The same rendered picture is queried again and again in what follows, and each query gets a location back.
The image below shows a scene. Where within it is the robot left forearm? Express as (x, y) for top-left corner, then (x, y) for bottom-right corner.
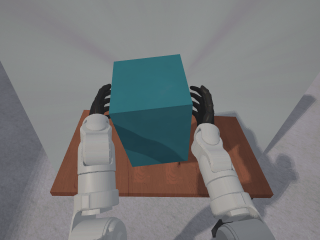
(68, 113), (119, 240)

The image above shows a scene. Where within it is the robot left hand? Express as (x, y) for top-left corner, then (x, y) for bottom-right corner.
(89, 83), (111, 119)

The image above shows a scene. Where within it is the carton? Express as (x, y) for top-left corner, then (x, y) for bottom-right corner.
(108, 54), (193, 167)

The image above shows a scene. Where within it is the right robot upper arm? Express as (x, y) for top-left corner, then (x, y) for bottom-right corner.
(215, 218), (275, 240)

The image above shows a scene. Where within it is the left robot upper arm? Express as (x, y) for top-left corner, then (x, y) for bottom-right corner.
(69, 217), (127, 240)

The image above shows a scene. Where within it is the table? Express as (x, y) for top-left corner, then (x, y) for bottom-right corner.
(50, 110), (274, 238)

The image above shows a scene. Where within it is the robot right hand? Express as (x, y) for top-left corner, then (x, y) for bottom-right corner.
(190, 85), (215, 127)

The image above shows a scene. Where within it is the robot right forearm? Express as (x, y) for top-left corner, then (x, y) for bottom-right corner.
(191, 123), (276, 240)

